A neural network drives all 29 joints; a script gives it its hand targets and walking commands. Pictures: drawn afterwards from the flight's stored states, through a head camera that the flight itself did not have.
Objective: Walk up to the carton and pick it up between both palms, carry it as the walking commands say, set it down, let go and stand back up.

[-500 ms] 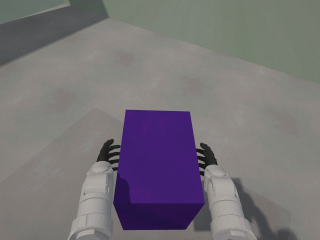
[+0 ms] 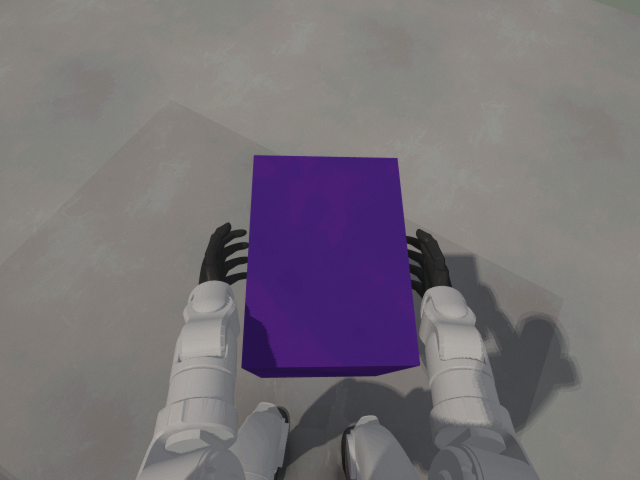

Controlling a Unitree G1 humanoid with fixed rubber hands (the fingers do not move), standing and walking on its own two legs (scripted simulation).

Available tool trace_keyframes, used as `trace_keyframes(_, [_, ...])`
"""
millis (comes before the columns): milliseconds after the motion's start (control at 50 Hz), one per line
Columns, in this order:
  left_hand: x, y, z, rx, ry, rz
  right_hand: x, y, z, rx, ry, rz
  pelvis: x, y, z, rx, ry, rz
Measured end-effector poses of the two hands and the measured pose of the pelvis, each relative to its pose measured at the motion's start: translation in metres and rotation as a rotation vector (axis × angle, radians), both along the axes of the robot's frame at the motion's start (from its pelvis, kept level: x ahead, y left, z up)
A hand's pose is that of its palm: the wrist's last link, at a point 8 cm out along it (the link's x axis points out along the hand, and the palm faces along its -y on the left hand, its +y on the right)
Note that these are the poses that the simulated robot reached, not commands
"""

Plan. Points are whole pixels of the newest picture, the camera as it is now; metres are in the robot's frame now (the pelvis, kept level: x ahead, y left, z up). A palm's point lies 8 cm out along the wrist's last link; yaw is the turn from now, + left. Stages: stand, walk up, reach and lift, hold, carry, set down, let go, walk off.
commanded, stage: set down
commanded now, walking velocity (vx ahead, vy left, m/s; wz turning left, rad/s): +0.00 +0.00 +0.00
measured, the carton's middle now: (322, 279) +0.39 +0.01 -0.13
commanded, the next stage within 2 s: none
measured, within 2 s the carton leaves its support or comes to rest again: neither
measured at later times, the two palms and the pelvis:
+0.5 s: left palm (225, 282) +0.38 +0.16 -0.14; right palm (408, 286) +0.39 -0.12 -0.14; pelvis +0.00 -0.01 -0.07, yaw +0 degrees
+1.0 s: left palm (236, 283) +0.40 +0.16 -0.23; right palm (396, 287) +0.42 -0.12 -0.23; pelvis -0.02 -0.01 -0.15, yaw -1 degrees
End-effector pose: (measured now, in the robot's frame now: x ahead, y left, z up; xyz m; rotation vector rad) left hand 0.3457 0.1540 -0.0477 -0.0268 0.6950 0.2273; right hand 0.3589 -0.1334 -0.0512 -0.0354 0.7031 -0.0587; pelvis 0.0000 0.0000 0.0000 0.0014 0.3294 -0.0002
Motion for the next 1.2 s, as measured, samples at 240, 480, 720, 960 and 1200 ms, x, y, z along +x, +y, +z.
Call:
trace_keyframes(240, [0.015, 0.005, -0.042, 0.001, -0.007, 0.013, 0.020, 0.005, -0.042, 0.016, -0.004, 0.001, 0.000, -0.008, -0.033, -0.004, 0.138, 0.003])
trace_keyframes(480, [0.029, 0.010, -0.086, 0.003, -0.010, 0.005, 0.030, 0.009, -0.087, 0.027, -0.005, -0.011, -0.001, -0.011, -0.067, -0.007, 0.234, 0.002])
trace_keyframes(720, [0.043, 0.009, -0.130, 0.001, -0.022, 0.001, 0.043, 0.009, -0.131, 0.030, -0.018, -0.024, -0.010, -0.008, -0.105, -0.009, 0.296, -0.004])
trace_keyframes(960, [0.055, 0.010, -0.172, -0.004, -0.022, -0.001, 0.055, 0.010, -0.170, 0.023, -0.018, -0.026, -0.021, -0.005, -0.142, -0.014, 0.335, -0.005])
trace_keyframes(1200, [0.068, 0.011, -0.214, -0.006, -0.013, -0.010, 0.067, 0.010, -0.210, 0.015, -0.009, -0.030, -0.031, -0.005, -0.176, -0.019, 0.365, -0.009])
